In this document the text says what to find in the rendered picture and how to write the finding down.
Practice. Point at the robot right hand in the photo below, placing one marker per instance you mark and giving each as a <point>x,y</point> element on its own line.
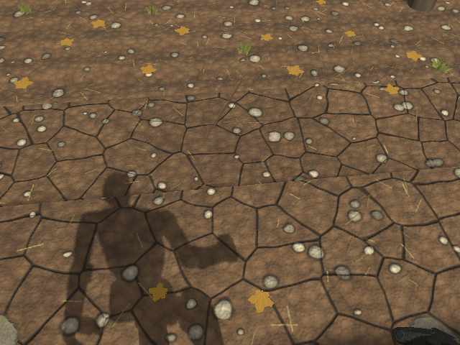
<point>422,336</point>

